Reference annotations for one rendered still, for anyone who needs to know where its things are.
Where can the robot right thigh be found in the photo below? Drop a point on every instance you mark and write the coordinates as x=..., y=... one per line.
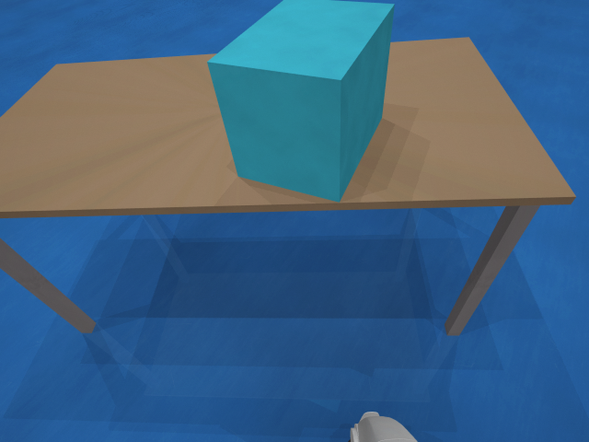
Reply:
x=380, y=429

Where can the table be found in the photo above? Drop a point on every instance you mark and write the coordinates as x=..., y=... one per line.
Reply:
x=146, y=137

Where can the right robot shin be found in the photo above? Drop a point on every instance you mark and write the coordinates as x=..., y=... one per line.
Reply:
x=368, y=414

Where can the carton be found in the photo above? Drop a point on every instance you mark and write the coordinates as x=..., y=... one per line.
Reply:
x=301, y=92

